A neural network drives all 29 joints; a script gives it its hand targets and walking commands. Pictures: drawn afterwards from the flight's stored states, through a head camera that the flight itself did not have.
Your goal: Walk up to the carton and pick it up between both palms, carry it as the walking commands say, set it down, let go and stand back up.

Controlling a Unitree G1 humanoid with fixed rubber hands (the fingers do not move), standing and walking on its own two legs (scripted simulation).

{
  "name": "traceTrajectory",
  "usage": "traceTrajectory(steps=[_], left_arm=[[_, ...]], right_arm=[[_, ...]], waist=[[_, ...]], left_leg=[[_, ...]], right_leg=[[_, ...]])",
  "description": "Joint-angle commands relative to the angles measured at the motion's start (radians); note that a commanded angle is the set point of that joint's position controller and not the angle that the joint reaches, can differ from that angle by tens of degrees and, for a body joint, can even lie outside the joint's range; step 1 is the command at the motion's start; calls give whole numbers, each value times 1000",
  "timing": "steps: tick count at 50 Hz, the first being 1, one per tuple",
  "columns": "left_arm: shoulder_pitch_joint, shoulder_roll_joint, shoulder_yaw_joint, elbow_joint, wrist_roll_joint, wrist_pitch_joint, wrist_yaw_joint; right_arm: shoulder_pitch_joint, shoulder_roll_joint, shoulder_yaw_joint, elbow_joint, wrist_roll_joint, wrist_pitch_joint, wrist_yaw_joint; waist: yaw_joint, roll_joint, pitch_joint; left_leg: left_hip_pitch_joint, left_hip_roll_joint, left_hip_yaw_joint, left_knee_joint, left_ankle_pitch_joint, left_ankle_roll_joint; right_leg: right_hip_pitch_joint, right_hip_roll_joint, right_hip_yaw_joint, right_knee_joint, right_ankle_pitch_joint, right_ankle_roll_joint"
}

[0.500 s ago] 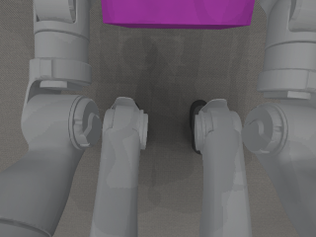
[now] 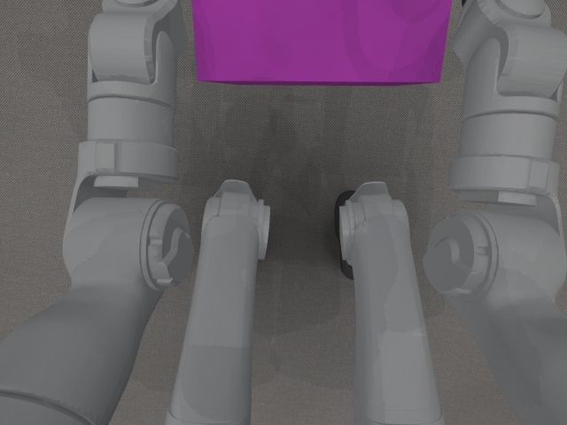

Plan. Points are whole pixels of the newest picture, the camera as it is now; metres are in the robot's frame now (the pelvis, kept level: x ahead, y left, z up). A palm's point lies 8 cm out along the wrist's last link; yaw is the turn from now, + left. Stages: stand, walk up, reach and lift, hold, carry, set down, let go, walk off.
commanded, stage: reach and lift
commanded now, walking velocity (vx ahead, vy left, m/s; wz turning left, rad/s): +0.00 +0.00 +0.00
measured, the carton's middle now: out of the picture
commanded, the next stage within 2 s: none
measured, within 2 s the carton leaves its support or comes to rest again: neither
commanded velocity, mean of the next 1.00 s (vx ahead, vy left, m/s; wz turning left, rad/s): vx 0.00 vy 0.00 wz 0.00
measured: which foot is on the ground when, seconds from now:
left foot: down 0.00-1.00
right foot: down 0.00-1.00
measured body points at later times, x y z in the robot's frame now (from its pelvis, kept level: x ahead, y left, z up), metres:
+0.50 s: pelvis +0.00 +0.00 +0.05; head +0.32 +0.02 +0.36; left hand +0.54 +0.15 -0.04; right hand +0.54 -0.16 -0.03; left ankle +0.15 +0.13 -0.47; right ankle +0.16 -0.15 -0.47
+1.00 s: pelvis +0.01 +0.00 +0.11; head +0.30 +0.01 +0.44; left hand +0.51 +0.15 +0.02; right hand +0.51 -0.16 +0.04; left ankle +0.15 +0.13 -0.47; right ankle +0.16 -0.15 -0.47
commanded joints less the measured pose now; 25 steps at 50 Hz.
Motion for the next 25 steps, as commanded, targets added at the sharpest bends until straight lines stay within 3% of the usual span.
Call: traceTrajectory(steps=[1,2,3,4,5,6,7,8,9,10,11,12,13,14,15,16,17,18,19,20,21,22,23,25], left_arm=[[-880,-1122,-529,-227,-214,-77,-328],[-918,-1072,-549,-283,-223,-86,-328],[-877,-1125,-588,-337,-245,-79,-319],[-885,-1104,-602,-300,-260,-73,-315],[-881,-1106,-594,-255,-246,-71,-319],[-845,-1136,-573,-215,-234,-68,-319],[-896,-1133,-592,-293,-254,-68,-318],[-825,-1124,-554,-215,-222,-73,-318],[-825,-1159,-554,-216,-228,-71,-324],[-827,-1148,-577,-312,-247,-70,-324],[-779,-1140,-544,-168,-228,-70,-327],[-823,-1157,-540,-222,-233,-78,-330],[-815,-1139,-537,-197,-214,-72,-335],[-855,-1149,-572,-252,-248,-74,-332],[-812,-1174,-573,-236,-247,-70,-332],[-851,-1160,-611,-291,-258,-64,-329],[-803,-1142,-563,-194,-231,-66,-333],[-826,-1165,-599,-276,-251,-70,-332],[-844,-1154,-612,-347,-257,-69,-322],[-785,-1165,-621,-299,-260,-62,-319],[-793,-1164,-613,-266,-239,-67,-320],[-803,-1182,-622,-303,-253,-69,-322],[-768,-1170,-605,-251,-240,-63,-320],[-791,-1186,-630,-369,-257,-68,-309]], right_arm=[[-824,1090,650,-29,248,-24,343],[-840,1107,680,-71,266,-28,347],[-895,1128,735,-188,298,-29,334],[-896,1100,723,-133,284,-22,328],[-882,1069,703,-119,268,-29,328],[-836,1076,673,-41,242,-30,331],[-834,1067,693,-136,254,-28,330],[-805,1103,676,-30,238,-18,333],[-779,1113,656,-16,241,-25,338],[-821,1122,711,-147,258,-22,338],[-815,1104,696,-52,243,-24,338],[-790,1120,688,-71,248,-27,337],[-785,1134,675,-49,233,-25,338],[-858,1112,721,-145,263,-31,337],[-847,1095,713,-122,250,-23,331],[-795,1146,714,-124,246,-19,330],[-762,1102,693,-47,213,-17,334],[-764,1129,697,-83,237,-23,338],[-843,1116,767,-250,279,-25,332],[-757,1125,737,-141,276,-16,328],[-703,1101,678,-41,218,-18,334],[-736,1121,716,-137,243,-25,333],[-733,1102,700,-80,224,-17,338],[-759,1136,743,-170,272,-14,342]], waist=[[11,90,-2489],[2,55,-2568],[33,74,-2759],[-1,48,-2682],[-4,95,-2646],[-30,57,-2545],[-30,107,-2614],[-6,43,-2489],[-16,44,-2491],[-10,39,-2674],[-5,-7,-2470],[-5,23,-2512],[-9,23,-2490],[-1,23,-2569],[-16,16,-2560],[-31,25,-2637],[-22,20,-2470],[-40,40,-2580],[-6,45,-2771],[-8,83,-2622],[-44,88,-2504],[-38,88,-2632],[-46,66,-2537],[-21,61,-2672]], left_leg=[[771,-49,198,-250,171,43],[811,-51,197,-221,198,49],[966,-66,197,-246,323,46],[934,-62,189,-239,312,43],[905,-57,188,-237,271,34],[862,-59,183,-245,207,39],[910,-54,185,-269,227,37],[855,-53,177,-283,189,47],[848,-50,174,-293,188,42],[952,-64,184,-286,243,45],[789,-53,184,-285,153,45],[851,-51,182,-308,169,51],[838,-60,183,-317,156,50],[863,-57,185,-307,165,44],[903,-57,165,-343,195,48],[985,-54,160,-344,200,39],[852,-51,177,-326,163,34],[941,-51,164,-335,199,36],[1046,-64,178,-338,282,42],[993,-55,178,-356,269,29],[930,-51,163,-349,209,23],[1020,-55,168,-368,249,23],[975,-49,156,-368,197,35],[1106,-51,151,-394,259,32]], right_leg=[[668,59,-191,-220,159,-82],[715,59,-195,-211,170,-67],[832,74,-200,-215,271,-62],[801,72,-202,-216,267,-61],[754,64,-194,-227,235,-72],[700,66,-212,-225,166,-72],[777,63,-187,-249,201,-75],[721,64,-202,-250,162,-69],[728,65,-204,-261,154,-67],[839,73,-198,-261,207,-61],[762,62,-189,-285,120,-64],[782,63,-190,-282,144,-63],[776,66,-193,-300,143,-65],[842,65,-179,-304,140,-65],[830,70,-200,-308,179,-57],[873,70,-198,-312,187,-67],[793,61,-188,-325,139,-75],[823,66,-194,-316,177,-75],[938,73,-185,-321,249,-59],[890,70,-176,-334,235,-62],[810,66,-186,-325,185,-76],[906,73,-181,-347,224,-77],[815,66,-188,-340,171,-68],[928,75,-187,-355,220,-60]])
